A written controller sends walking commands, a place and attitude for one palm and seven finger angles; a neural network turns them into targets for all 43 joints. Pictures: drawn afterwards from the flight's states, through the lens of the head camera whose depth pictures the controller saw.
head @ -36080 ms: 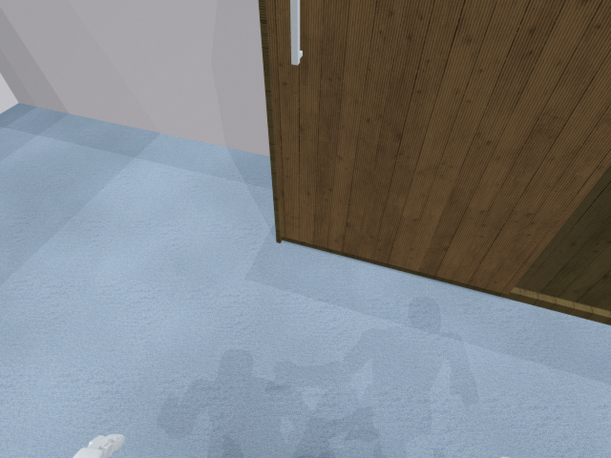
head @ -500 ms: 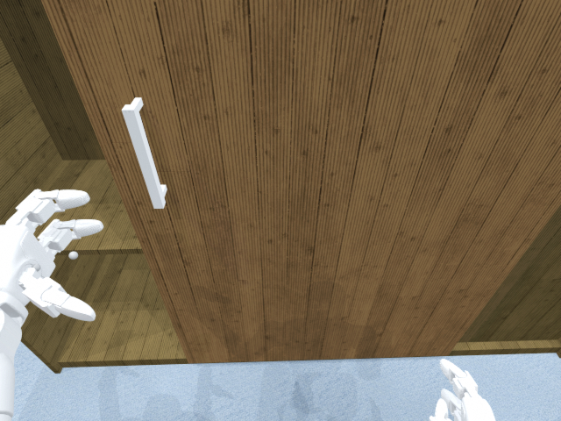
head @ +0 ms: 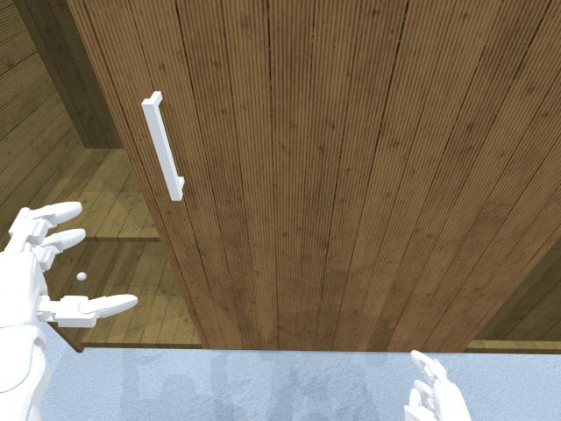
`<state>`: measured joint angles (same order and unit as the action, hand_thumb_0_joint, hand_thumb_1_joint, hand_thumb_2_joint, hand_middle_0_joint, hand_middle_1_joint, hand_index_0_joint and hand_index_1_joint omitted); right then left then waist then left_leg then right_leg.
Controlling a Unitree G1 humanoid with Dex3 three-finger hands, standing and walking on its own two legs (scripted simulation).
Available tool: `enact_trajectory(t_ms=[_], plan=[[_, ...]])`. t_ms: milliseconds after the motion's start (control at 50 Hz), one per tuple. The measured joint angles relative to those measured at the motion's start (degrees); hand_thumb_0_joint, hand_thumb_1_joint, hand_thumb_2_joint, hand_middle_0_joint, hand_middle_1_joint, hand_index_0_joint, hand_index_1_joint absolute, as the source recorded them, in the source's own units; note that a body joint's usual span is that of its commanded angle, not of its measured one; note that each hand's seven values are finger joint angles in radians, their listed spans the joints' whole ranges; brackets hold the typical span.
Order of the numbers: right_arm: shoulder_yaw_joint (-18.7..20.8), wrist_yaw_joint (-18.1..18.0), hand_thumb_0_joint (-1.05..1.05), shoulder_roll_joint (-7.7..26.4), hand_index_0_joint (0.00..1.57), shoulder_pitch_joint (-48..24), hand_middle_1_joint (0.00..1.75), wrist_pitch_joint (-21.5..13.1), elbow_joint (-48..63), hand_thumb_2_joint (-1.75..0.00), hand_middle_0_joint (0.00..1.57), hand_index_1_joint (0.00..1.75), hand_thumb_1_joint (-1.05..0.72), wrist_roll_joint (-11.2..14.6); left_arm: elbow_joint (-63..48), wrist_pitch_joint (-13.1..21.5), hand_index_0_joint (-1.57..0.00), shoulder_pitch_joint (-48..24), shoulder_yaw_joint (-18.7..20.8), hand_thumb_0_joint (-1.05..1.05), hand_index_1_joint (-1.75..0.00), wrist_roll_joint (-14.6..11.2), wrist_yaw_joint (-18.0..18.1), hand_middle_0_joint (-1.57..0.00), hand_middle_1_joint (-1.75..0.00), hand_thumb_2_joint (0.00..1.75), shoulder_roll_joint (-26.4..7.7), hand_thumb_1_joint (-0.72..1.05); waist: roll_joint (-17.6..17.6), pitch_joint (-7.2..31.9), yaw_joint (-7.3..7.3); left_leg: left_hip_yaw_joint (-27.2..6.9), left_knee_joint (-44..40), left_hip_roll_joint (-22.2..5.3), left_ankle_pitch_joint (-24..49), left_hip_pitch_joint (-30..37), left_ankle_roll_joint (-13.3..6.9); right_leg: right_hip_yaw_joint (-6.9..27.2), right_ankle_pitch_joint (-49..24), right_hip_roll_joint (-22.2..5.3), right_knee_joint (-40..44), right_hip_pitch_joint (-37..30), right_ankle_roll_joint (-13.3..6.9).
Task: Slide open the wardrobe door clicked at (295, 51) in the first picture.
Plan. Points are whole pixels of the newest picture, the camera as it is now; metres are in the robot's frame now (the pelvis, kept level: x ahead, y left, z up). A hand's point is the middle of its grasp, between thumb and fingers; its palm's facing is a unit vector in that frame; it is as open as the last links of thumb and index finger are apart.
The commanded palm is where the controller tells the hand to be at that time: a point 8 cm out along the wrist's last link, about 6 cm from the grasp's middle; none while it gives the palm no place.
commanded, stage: draw the hand back to the body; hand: left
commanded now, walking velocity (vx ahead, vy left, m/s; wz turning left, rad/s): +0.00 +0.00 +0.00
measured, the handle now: (167, 149) +0.49 +0.27 +0.15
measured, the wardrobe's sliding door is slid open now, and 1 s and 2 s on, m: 0.46 0.46 0.46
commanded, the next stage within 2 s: step back with the hand held close in 0.82 s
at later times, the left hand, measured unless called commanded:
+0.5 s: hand (112, 274) +0.22 +0.23 +0.16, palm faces +0.41 -0.82 -0.40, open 8.3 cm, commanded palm +0.18 +0.27 +0.18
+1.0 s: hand (114, 272) +0.22 +0.22 +0.17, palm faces +0.42 -0.81 -0.41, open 7.4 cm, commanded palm +0.17 +0.26 +0.18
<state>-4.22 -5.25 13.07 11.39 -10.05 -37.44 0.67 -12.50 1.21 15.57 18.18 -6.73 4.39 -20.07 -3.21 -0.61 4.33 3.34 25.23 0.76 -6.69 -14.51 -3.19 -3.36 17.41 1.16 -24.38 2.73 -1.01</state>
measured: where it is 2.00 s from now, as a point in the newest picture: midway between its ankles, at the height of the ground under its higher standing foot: outside the picture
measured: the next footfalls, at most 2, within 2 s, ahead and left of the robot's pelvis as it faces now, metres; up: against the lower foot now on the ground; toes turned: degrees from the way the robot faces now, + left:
right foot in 1.66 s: -0.11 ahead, -0.05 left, +0.00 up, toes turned +1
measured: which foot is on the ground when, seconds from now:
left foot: down 0.00-1.00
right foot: down 0.00-1.00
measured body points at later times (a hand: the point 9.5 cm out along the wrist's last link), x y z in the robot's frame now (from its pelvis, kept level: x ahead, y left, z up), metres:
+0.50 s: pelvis +0.04 -0.02 +0.00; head +0.00 -0.05 +0.45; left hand +0.19 +0.27 +0.19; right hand +0.23 -0.25 -0.07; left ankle +0.08 +0.08 -0.74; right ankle -0.04 -0.11 -0.74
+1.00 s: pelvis +0.03 -0.04 +0.00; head +0.00 -0.06 +0.45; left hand +0.19 +0.26 +0.19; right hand +0.23 -0.26 -0.08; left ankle +0.08 +0.08 -0.74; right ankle -0.04 -0.11 -0.74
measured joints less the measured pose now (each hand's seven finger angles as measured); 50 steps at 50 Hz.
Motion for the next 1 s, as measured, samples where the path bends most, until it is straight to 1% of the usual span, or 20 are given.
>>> enact_trajectory(t_ms=[60, 120, 200, 280, 340, 420, 560, 640, 760, 960, 1000], plan=[[0.6, 0.0, 0.01, 0.4, 0.21, 1.0, 0.30, 0.7, -1.2, -0.90, 0.21, 0.30, -0.90, -0.2, -1.6, 1.2, -0.24, 1.4, -0.5, -0.01, -0.89, 1.1, 1.4, -0.24, -0.88, 0.42, 0.1, -0.10, 0.2, -0.2, -0.02, 0.2, -0.9, 0.1, 0.0, 1.3, 0.0, 0.3, 0.0, -0.1, 0.8, -1.2, 0.0], [1.3, 0.1, 0.01, 0.6, 0.21, 1.5, 0.30, 1.2, -1.8, -0.90, 0.21, 0.30, -0.90, -0.3, -3.2, 2.4, -0.24, 3.0, -0.4, -0.01, -0.82, 1.6, 2.1, -0.24, -0.82, 0.47, 0.0, 0.01, 0.3, -0.2, -0.40, 0.6, -1.5, 0.2, -0.2, 2.4, 0.1, 0.6, 0.1, -0.2, 1.4, -2.1, -0.1], [2.1, 0.5, 0.01, 0.8, 0.21, 1.5, 0.30, 1.7, -1.5, -0.90, 0.21, 0.30, -0.90, -0.4, -5.1, 3.5, -0.23, 5.7, -0.1, 0.00, -0.74, 1.9, 2.0, -0.23, -0.74, 0.54, -0.5, 0.15, 0.3, 0.1, -1.06, 1.1, -2.0, 0.1, -0.7, 3.4, 0.4, 1.2, 0.3, -0.2, 2.0, -3.0, -0.3], [2.7, 1.0, 0.01, 0.7, 0.20, 1.2, 0.30, 2.2, -0.6, -0.90, 0.21, 0.30, -0.90, -0.4, -7.1, 3.9, -0.23, 9.0, -0.1, 0.00, -0.66, 1.8, 1.4, -0.23, -0.65, 0.61, -0.9, 0.30, 0.3, 0.6, -1.35, 1.4, -2.2, -0.2, -1.3, 4.1, 0.7, 1.7, 0.5, 0.0, 2.6, -3.7, -0.6], [3.1, 1.2, 0.01, 0.7, 0.20, 1.0, 0.30, 2.7, 0.1, -0.90, 0.21, 0.30, -0.90, -0.5, -8.5, 3.9, -0.23, 11.3, 0.0, 0.00, -0.59, 1.7, 0.9, -0.22, -0.59, 0.66, -1.0, 0.40, 0.4, 1.0, -1.17, 1.5, -2.0, -0.4, -1.8, 4.3, 1.0, 1.8, 0.8, 0.2, 3.0, -4.2, -0.8], [3.4, 1.3, 0.01, 0.7, 0.20, 0.4, 0.30, 3.2, 0.8, -0.90, 0.21, 0.30, -0.90, -0.5, -10.3, 3.5, -0.22, 13.2, 0.0, 0.01, -0.51, 1.7, 0.7, -0.22, -0.50, 0.73, -0.9, 0.55, 0.3, 1.3, -0.56, 1.2, -1.6, -0.6, -2.4, 4.4, 1.4, 1.6, 1.1, 0.5, 3.2, -4.6, -1.2], [3.3, 1.0, 0.01, 0.5, 0.20, -1.1, 0.30, 4.4, 1.4, -0.90, 0.21, 0.30, -0.90, -0.6, -11.5, 3.0, -0.21, 13.4, -0.2, 0.01, -0.38, 1.4, 0.6, -0.21, -0.37, 0.84, -0.4, 0.77, 0.0, 1.2, 0.47, 0.4, -1.6, -0.6, -2.6, 4.4, 1.9, 0.9, 1.5, 0.7, 3.5, -5.0, -1.7], [3.0, 0.8, 0.01, 0.0, 0.20, -1.7, 0.30, 5.3, 1.6, -0.90, 0.21, 0.30, -0.90, -0.6, -10.9, 2.4, -0.21, 12.9, -0.1, 0.01, -0.34, 1.2, 0.5, -0.21, -0.34, 0.87, -0.3, 0.83, 0.1, 1.2, 0.73, 0.2, -1.9, -0.8, -2.4, 4.4, 2.3, 0.6, 1.6, 0.9, 3.6, -5.0, -2.0], [2.8, 0.8, 0.01, -0.3, 0.20, -1.7, 0.30, 6.4, 1.6, -0.90, 0.21, 0.30, -0.90, -0.7, -11.0, 1.8, -0.21, 13.0, -0.3, 0.01, -0.32, 1.1, 0.2, -0.21, -0.31, 0.89, -0.2, 0.87, 0.1, 1.3, 0.73, 0.0, -1.9, -1.0, -2.5, 4.7, 2.7, 0.6, 1.6, 1.2, 3.8, -5.3, -2.4], [3.2, 0.5, 0.01, 0.1, 0.20, -1.0, 0.30, 7.4, 1.2, -0.90, 0.21, 0.30, -0.90, -0.4, -10.9, 2.1, -0.21, 12.9, -0.1, 0.02, -0.31, 0.9, 0.1, -0.21, -0.30, 0.90, -0.8, 0.89, 0.0, 1.1, 0.17, 0.0, -2.2, -1.2, -2.0, 5.2, 2.7, 0.6, 1.1, 1.5, 4.0, -5.7, -2.5], [3.2, 0.5, 0.01, 0.4, 0.20, -0.9, 0.30, 8.2, 1.5, -0.90, 0.21, 0.30, -0.90, -0.4, -10.2, 3.1, -0.21, 11.8, 1.0, 0.02, -0.31, 1.3, 0.1, -0.21, -0.30, 0.90, -1.8, 0.89, -0.4, 1.4, -0.30, -0.6, -0.6, -1.7, -2.3, 3.4, 2.3, 0.0, 0.8, 2.0, 4.1, -4.9, -2.2]])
